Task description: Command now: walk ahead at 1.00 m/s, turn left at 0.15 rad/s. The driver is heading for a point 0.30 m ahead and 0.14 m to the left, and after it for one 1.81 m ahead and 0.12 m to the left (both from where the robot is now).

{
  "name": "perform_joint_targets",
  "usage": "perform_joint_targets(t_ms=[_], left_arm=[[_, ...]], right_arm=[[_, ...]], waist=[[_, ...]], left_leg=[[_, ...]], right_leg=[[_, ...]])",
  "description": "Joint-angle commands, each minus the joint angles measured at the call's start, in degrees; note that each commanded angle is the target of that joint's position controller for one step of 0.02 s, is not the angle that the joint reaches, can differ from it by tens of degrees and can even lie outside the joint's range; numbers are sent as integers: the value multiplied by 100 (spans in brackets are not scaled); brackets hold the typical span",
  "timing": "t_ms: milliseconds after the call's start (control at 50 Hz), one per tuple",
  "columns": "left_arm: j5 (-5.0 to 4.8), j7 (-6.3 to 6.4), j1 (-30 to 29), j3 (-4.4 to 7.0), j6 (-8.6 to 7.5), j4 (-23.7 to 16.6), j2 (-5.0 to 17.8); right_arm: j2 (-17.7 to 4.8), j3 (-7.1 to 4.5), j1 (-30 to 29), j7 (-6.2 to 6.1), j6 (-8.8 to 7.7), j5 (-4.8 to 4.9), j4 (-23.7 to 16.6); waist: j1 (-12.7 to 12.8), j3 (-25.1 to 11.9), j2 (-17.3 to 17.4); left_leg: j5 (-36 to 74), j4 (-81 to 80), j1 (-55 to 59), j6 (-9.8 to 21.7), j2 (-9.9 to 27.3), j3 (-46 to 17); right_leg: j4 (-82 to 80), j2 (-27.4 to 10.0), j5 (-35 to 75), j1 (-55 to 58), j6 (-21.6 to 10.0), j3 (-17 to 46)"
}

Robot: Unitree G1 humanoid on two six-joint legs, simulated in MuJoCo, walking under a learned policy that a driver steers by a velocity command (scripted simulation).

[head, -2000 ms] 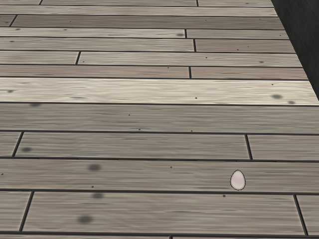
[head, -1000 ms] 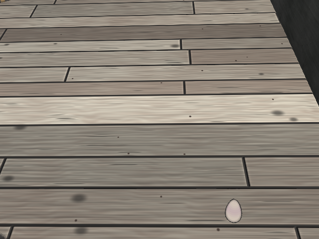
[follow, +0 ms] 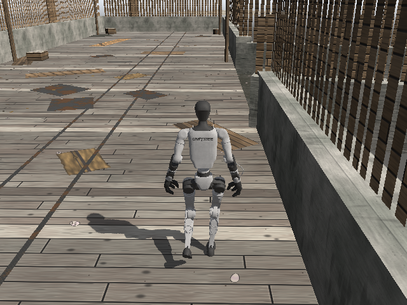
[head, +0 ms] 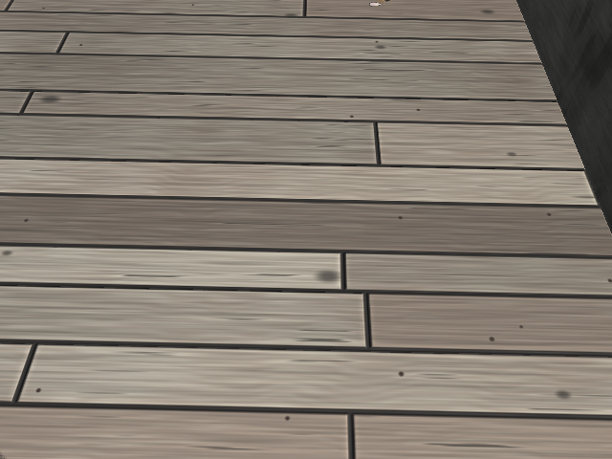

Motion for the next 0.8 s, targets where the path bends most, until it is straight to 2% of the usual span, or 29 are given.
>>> perform_joint_targets(t_ms=[20, 60, 120, 160, 180, 200, 240, 260, 280, 300, 320, 340, 360, 380, 400, 420, 440, 460, 480, 540, 600, 660, 720, 760, 780, 800], left_arm=[[-33, 50, 627, -4, -204, 106, 99], [-139, 13, 695, 20, -331, 167, 274], [-150, -52, 846, -1, -433, 172, 273], [-220, -15, 875, -77, -475, 183, 199], [-268, 33, 1085, -87, -502, 231, 257], [-288, 94, 1200, -82, -516, 248, 386], [-329, 260, 1129, -32, -467, 140, 705], [-350, 461, 935, 110, -263, -77, 1338], [-261, 568, 511, 156, -106, -252, 1388], [-225, 570, 127, 152, -12, -395, 1297], [-179, 439, 209, 30, -12, -470, 729], [-43, 298, 1135, -175, -141, -662, -27], [-307, 149, 1586, -201, -265, -701, 261], [-415, 135, 1103, -98, -277, -806, 708], [-393, 181, 767, -39, -208, -891, 754], [-325, 257, 615, 8, -84, -859, 779], [-298, 317, 612, 48, 54, -908, 788], [-290, 361, 667, 59, 164, -967, 732], [-272, 401, 660, 49, 207, -997, 627], [-226, 477, 433, 31, 232, -1128, 434], [-222, 498, 0, 14, 279, -1251, 363], [-250, 453, -434, -7, 296, -1374, 327], [-273, 385, -552, 14, 268, -1370, 393], [-251, 337, -470, 31, 210, -1337, 391], [-220, 307, -324, 28, 159, -1280, 346], [-145, 307, -244, 63, 113, -1259, 534]], right_arm=[[-100, 43, 191, 159, 126, -133, -431], [-83, 66, -123, 240, 265, -140, -603], [-179, 106, -1078, 283, 281, -76, -969], [-39, 185, -1490, 340, 188, -93, -1117], [35, 222, -1774, 383, 133, -91, -1195], [40, 233, -1795, 418, 90, -94, -1189], [-185, 164, -1204, 426, 79, -177, -966], [-648, -100, -1150, 443, -17, 267, -1205], [-1093, -277, -256, 445, -2, 330, -1029], [-1295, -409, 815, 376, 45, 266, -729], [-1274, -385, 981, 234, 113, 210, -565], [-1628, -348, 455, 157, 74, -192, -852], [-1366, -324, 389, 168, 59, -388, -1111], [-1175, -335, -154, 178, 108, -212, -1388], [-1006, -285, -646, 177, 130, 36, -1438], [-832, -205, -876, 164, 136, 128, -1458], [-846, -205, -912, 162, 129, 84, -1442], [-849, -204, -877, 167, 121, 39, -1395], [-816, -197, -782, 158, 104, 24, -1326], [-882, -219, -591, 31, 165, 1, -1228], [-795, -198, -615, -77, 347, 60, -1231], [-733, -175, -620, -131, 457, 25, -1215], [-658, -137, -635, -102, 482, -49, -1166], [-565, -91, -681, -69, 475, -14, -1123], [-510, -62, -699, -63, 459, 41, -1096], [-451, -44, -446, -58, 395, 14, -1056]], waist=[[-178, -144, -39], [-256, 241, -229], [-66, 608, -227], [-49, 745, -56], [76, 727, -22], [89, 591, -103], [-144, 63, -489], [-345, -589, -1097], [-902, -1068, -1080], [-1405, -1379, -921], [-1157, -1214, 286], [-244, -1723, 1882], [-414, -3301, 994], [-405, -2852, -60], [-64, -1828, -766], [123, -1214, -1039], [244, -868, -864], [328, -725, -550], [314, -710, -332], [221, -1125, 47], [84, -1294, 201], [-98, -1173, 373], [-176, -1007, 543], [-78, -913, 556], [60, -862, 513], [-13, -902, 303]], left_leg=[[139, -127, -1580, -39, 579, -399], [444, -503, -1941, -135, 717, -330], [1533, -1706, -2152, -142, 604, 121], [2330, -2984, -1587, -119, 365, 769], [2733, -3528, -1379, -106, 204, 1081], [3069, -3949, -1181, -64, 48, 1255], [3046, -4288, -512, 35, -433, 1507], [2607, -4003, -55, 26, -576, 1146], [2452, -4105, 632, 134, -628, 953], [3030, -4664, 1692, 324, -406, 511], [4197, -5102, 2463, 405, 227, -225], [8070, -3825, 3916, 1145, 1230, -2013], [7004, -4480, 4678, 2070, 2120, -3284], [5496, -4936, 3813, 1977, 1886, -3071], [4348, -5304, 2534, 1710, 1583, -2613], [3992, -5619, 1418, 1524, 1427, -2364], [4215, -5719, 611, 1381, 1277, -2066], [4409, -5784, 117, 1317, 1110, -1764], [4705, -5786, -149, 1254, 935, -1432], [5380, -5597, 252, 1065, 692, -877], [4797, -5448, 685, 727, 559, -679], [4002, -5450, 745, 591, 614, -737], [3369, -5368, 669, 677, 754, -943], [3100, -5099, 640, 624, 796, -1089], [2807, -4941, 519, 453, 685, -1069], [2187, -4807, 309, 185, 458, -1059]], right_leg=[[-2063, -1678, -951, 1022, -507, 2223], [-2420, -1642, -603, 674, -320, 1610], [-2699, -1202, 960, 549, 13, 395], [-2446, -981, 3299, 472, 227, -329], [-2350, -993, 3940, 678, 299, -437], [-2147, -1028, 4382, 1033, 384, -511], [-1158, -1118, 5713, 1660, 577, -662], [-351, -1269, 6746, 1959, 814, -415], [701, -1331, 6788, 2008, 948, -344], [2161, -1247, 6019, 1578, 994, -302], [4219, -432, 424, 580, 1026, -281], [6271, 107, -3069, -1348, 1092, 625], [6850, -69, -2739, -1895, 902, 1749], [6367, -327, -2197, -1804, 749, 1692], [5829, -563, -1855, -1865, 776, 1437], [5496, -738, -1676, -1642, 860, 1336], [5155, -869, -1550, -1308, 911, 1305], [4832, -965, -1505, -1091, 966, 1273], [4486, -990, -1416, -956, 1001, 1204], [3712, -916, -697, -1198, 1078, 1097], [2814, -944, -50, -1369, 1134, 1099], [1930, -944, 287, -1194, 1133, 1103], [1204, -847, 127, -751, 1067, 1063], [455, -725, 116, -328, 899, 980], [-330, -670, 811, 144, 757, 917], [-525, -951, 2136, 724, 583, 1240]])
Keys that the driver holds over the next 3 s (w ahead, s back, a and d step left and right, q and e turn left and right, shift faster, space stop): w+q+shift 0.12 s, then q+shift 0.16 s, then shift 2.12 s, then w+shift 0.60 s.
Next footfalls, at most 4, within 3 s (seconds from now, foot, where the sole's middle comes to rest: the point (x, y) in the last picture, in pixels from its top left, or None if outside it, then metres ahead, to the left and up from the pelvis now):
0.32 left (271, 438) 0.52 0.10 -0.76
0.80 right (357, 376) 0.66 -0.09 -0.76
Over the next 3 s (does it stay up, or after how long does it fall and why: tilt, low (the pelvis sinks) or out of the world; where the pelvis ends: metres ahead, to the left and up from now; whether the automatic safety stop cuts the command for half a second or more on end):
stays up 0.78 0.00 0.01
